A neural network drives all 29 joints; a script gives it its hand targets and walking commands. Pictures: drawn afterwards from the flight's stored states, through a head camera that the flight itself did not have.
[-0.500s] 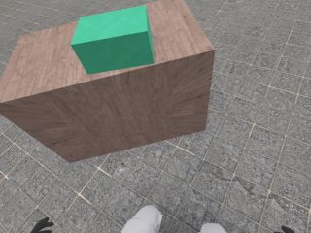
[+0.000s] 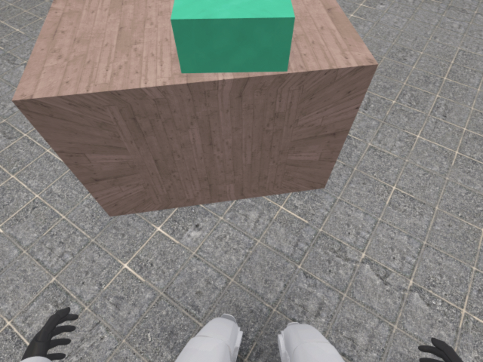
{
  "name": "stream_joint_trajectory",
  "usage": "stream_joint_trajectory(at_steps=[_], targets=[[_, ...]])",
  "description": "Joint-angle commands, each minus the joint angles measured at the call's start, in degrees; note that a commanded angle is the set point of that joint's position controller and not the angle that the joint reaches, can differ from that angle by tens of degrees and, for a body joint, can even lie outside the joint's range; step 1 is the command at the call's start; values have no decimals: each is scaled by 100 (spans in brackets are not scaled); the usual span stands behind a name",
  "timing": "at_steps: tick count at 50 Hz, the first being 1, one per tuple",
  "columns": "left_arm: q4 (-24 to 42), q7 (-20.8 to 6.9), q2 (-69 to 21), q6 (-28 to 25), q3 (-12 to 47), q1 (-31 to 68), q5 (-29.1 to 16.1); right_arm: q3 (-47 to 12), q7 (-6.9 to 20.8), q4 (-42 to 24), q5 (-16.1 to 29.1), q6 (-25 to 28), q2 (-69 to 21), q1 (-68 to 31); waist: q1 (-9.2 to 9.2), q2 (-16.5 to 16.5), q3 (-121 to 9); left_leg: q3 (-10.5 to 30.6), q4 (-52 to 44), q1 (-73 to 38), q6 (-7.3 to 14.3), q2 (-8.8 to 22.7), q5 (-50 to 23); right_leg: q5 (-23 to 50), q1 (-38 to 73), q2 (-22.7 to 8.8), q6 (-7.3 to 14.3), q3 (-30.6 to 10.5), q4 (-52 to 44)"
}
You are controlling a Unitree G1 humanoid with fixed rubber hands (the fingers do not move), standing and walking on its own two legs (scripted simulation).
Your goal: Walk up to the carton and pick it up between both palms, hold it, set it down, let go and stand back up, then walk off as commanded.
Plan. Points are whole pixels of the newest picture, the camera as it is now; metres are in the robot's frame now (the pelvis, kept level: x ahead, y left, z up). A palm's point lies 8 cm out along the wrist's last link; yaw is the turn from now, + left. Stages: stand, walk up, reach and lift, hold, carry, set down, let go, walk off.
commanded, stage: walk off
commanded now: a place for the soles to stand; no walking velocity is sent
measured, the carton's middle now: (233, 26) +0.93 +0.08 +0.01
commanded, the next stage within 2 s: stand in 1.66 s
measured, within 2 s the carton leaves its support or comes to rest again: neither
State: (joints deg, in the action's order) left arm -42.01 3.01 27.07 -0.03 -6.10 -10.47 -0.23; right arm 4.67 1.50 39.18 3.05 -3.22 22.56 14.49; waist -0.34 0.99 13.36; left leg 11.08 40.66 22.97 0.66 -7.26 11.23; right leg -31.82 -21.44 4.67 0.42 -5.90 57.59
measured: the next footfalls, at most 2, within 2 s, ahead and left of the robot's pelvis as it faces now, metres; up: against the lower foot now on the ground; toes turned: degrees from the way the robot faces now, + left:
right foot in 0.12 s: +0.03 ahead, -0.13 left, +0.00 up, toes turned +7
left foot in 0.56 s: -0.09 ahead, +0.11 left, +0.00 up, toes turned -9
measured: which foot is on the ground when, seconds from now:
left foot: down 0.00-0.16, up 0.18-0.54, down 0.56-1.00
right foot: up 0.00-0.10, down 0.12-0.56, up 0.58-1.00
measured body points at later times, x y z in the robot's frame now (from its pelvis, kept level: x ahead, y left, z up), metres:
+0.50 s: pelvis -0.09 +0.00 +0.02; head -0.04 -0.04 +0.46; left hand -0.01 +0.34 -0.05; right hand +0.03 -0.30 -0.11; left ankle -0.12 +0.14 -0.68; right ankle -0.01 -0.13 -0.71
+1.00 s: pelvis -0.02 +0.00 +0.01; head +0.02 +0.02 +0.46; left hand +0.08 +0.32 -0.10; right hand +0.06 -0.33 -0.08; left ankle -0.13 +0.12 -0.71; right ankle +0.07 -0.12 -0.71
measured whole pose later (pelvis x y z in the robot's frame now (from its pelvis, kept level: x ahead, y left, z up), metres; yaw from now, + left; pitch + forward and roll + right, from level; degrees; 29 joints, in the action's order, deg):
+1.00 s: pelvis -0.02 +0.00 +0.01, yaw +3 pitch +1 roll +2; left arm -42.0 -1.1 23.0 -0.6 -6.1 -13.4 1.8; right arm 4.7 -1.1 43.4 3.0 3.3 22.4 20.7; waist -0.1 -5.2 3.0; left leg 9.9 32.4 6.6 2.7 -7.6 26.1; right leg -17.8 -28.5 0.1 2.2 -5.6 41.5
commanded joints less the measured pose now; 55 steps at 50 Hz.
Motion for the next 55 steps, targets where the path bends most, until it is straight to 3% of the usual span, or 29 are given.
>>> stream_joint_trajectory(at_steps=[1, 3, 5, 6, 7, 8, 11, 16, 19, 22, 23, 25, 26, 27, 28, 29, 30, 31, 33, 35, 38, 41, 45, 47, 48, 50, 51, 52, 55], targets=[[-363, -124, 903, -17, -213, -945, 11, 458, -62, -548, -536, 89, 1465, -524, -75, 970, -1015, 2017, -2424, -57, 887, 1443, 2327, 5, 484, -131, 225, 388, -895], [-465, -133, 845, -46, -192, -1197, -14, 456, -31, -555, -515, 42, 1505, -814, -288, 977, -772, 1775, -2370, 656, 694, 1235, 2703, 622, 1295, -179, 304, 446, -1678], [-444, -163, 885, -60, -230, -1415, 33, 359, -69, -576, -486, 32, 1315, -937, -477, 572, -772, 1464, -1985, 1132, 388, 870, 3045, 383, 1750, -351, 419, -63, -2441], [-409, -147, 1033, -66, -256, -1283, 67, 346, -81, -543, -459, 41, 1203, -811, -474, -195, -717, 1001, -935, 1254, 178, 352, 3257, -666, 1389, -790, 600, -1025, -3366], [-183, -156, 1527, -73, -369, -890, 170, 373, -102, -431, -447, 62, 1165, -658, -381, -1238, -502, 195, 1228, 1175, -114, -396, 2521, -1989, 270, -2143, 1082, -2916, -4563], [106, -145, 1722, -83, -431, -116, 211, 464, -171, -259, -553, 86, 1353, -310, -69, -956, 14, 125, 2443, 833, -203, -179, 1966, -1668, -901, -2715, 1311, -3170, -4657], [330, -91, 1354, -216, -357, 251, 172, 492, -77, -54, -517, 7, 1428, 378, 287, -563, -320, 252, 3076, 563, -139, -40, 1358, -762, -431, -1967, 1013, -2143, -4196], [286, -241, 918, -276, -293, -247, 194, 327, -84, 82, -422, 181, 1229, 435, -49, -791, -1089, -206, 2109, 739, -224, 181, 1268, -998, 1043, -1565, 795, -1706, -4086], [130, -319, 1102, -196, -366, -560, 268, 288, -40, 84, -414, 291, 1149, 492, -325, -1554, -1715, -815, 562, 584, -274, 195, 1929, -878, 1846, -1580, 984, -1329, -3920], [59, -387, 1171, -125, -392, -571, 301, 332, -82, 161, -392, 415, 1224, 727, -283, -2096, -1701, -1060, -247, -95, -141, 179, 2096, -763, 1531, -1466, 1073, -1073, -3850], [77, -407, 1215, -96, -402, -492, 293, 357, -62, 247, -402, 439, 1257, 881, -135, -2009, -1657, -1174, -588, -650, -49, 152, 1695, -1027, 1032, -1466, 1026, -960, -3832], [62, -405, 890, -15, -320, -291, 325, 450, -101, 512, -475, 508, 1244, 1700, 377, -1000, -1945, -919, -1680, -2057, 110, 193, 1075, -1191, 159, -939, 707, -308, -2509], [88, -379, 647, 15, -282, -91, 324, 528, -169, 638, -531, 561, 1447, 2032, 660, -543, -1758, -149, -1938, -2516, 233, 507, 1555, -1042, -748, -649, 598, -90, -1323], [231, -325, 401, -11, -216, 70, 265, 559, -206, 439, -649, 594, 1737, 2080, 766, 364, -1404, 1846, -2452, -2525, 480, 1361, 2788, -558, -1839, -149, 328, 153, -231], [444, -288, 367, -66, -159, 182, 261, 598, -235, 252, -640, 626, 2126, 1641, 566, 561, -751, 3985, -3022, -1947, 675, 2348, 3390, -322, -2806, 194, 130, -101, 395], [336, -296, 720, -121, -239, 118, 212, 556, -243, 171, -573, 620, 2091, 1178, 395, -69, -458, 4314, -3252, -1554, 649, 2470, 3206, 183, -2567, 4, 118, -530, 186], [283, -325, 973, -179, -282, 40, 242, 508, -234, 126, -495, 637, 2022, 831, 257, -199, -314, 4074, -3131, -1319, 640, 2398, 2789, 479, -2193, -287, 134, -663, 25], [213, -355, 993, -184, -278, 60, 196, 418, -236, 186, -533, 675, 1796, 675, 244, 39, -294, 3353, -2981, -1512, 356, 2037, 1862, 846, -2109, -394, 100, -604, -155], [150, -425, 686, -184, -239, -177, 179, 313, -288, 309, -480, 782, 1458, 863, 186, 441, -787, 2149, -2403, -2440, -138, 1549, -1076, 1397, -2062, -481, 81, -364, -343], [191, -458, 604, -191, -218, -212, 202, 317, -318, 353, -435, 758, 1459, 1004, 247, 975, -737, 1759, -2043, -2347, -189, 1427, -2307, 1514, -1913, -549, 79, -98, -566], [301, -413, 544, -201, -152, 74, 207, 303, -352, 394, -430, 810, 1370, 1198, 368, 1216, -793, 1463, -1699, -2452, 42, 1490, -3727, 1705, -1864, -615, 158, 153, -851], [341, -378, 476, -235, -118, 109, 173, 304, -357, 366, -445, 768, 1363, 1195, 378, 1314, -1028, 1201, -1356, -2626, 126, 1503, -4495, 1599, -1753, -580, 213, 308, -1056], [339, -320, 424, -285, -114, 178, 145, 289, -373, 377, -391, 693, 1429, 1162, 388, 973, -997, 1107, -1086, -2504, 171, 1487, -4860, 1528, -1323, -535, 265, 465, -1619], [213, -327, 458, -295, -138, -98, 159, 301, -404, 282, -373, 681, 1475, 1032, 239, 813, -1268, 1052, -795, -2336, 261, 1626, -4943, 1582, -733, -534, 335, 477, -1984], [204, -319, 480, -335, -136, -286, 162, 260, -402, 202, -352, 698, 1376, 928, 120, 565, -1504, 710, -541, -2022, 229, 1427, -4829, 1721, 56, -565, 413, 474, -2509], [29, -278, 732, -427, -271, -1303, 158, 143, -380, 0, -280, 736, 1266, 609, -588, -267, -2238, 159, 826, -580, -27, 873, -3315, 4429, 2319, -1091, 708, -248, -2873], [19, -225, 961, -445, -324, -1768, 176, 82, -365, -78, -268, 746, 1110, 817, -760, -1215, -3026, -281, 2260, 131, -125, 201, -468, 5333, 3382, -1926, 1078, -1408, -2750], [127, -193, 1025, -439, -307, -1610, 142, 38, -399, -10, -310, 736, 1042, 1109, -521, -1201, -2931, -651, 2521, 628, -76, -123, 2103, 5522, 3433, -2539, 1423, -2370, -2865], [195, -212, 948, -397, -251, -848, 140, 115, -379, 180, -491, 656, 1263, 1037, -218, -1014, -1574, -634, 2678, 533, 107, 357, 2340, 3940, 1495, -2421, 1555, -1904, -3212]])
